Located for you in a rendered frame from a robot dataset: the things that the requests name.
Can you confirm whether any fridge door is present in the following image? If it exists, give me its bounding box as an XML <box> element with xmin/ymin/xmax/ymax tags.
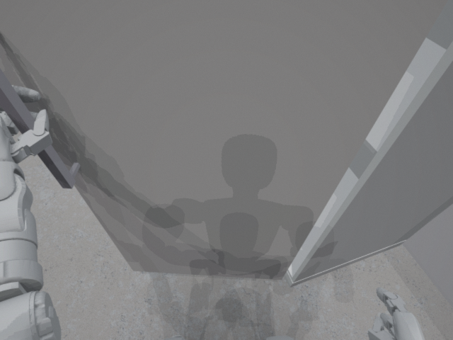
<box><xmin>0</xmin><ymin>0</ymin><xmax>448</xmax><ymax>280</ymax></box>

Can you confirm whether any handle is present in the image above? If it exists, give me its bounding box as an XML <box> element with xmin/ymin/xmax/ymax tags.
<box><xmin>0</xmin><ymin>69</ymin><xmax>80</xmax><ymax>188</ymax></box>

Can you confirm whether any left robot forearm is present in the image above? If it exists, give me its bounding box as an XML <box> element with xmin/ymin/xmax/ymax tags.
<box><xmin>0</xmin><ymin>161</ymin><xmax>43</xmax><ymax>302</ymax></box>

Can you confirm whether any left robot upper arm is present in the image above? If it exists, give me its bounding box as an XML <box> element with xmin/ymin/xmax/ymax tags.
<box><xmin>0</xmin><ymin>290</ymin><xmax>61</xmax><ymax>340</ymax></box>

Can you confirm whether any robot left hand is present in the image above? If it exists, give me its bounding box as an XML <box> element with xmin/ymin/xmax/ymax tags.
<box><xmin>0</xmin><ymin>85</ymin><xmax>52</xmax><ymax>165</ymax></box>

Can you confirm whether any robot right hand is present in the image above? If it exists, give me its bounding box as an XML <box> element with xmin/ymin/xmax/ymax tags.
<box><xmin>368</xmin><ymin>288</ymin><xmax>425</xmax><ymax>340</ymax></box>

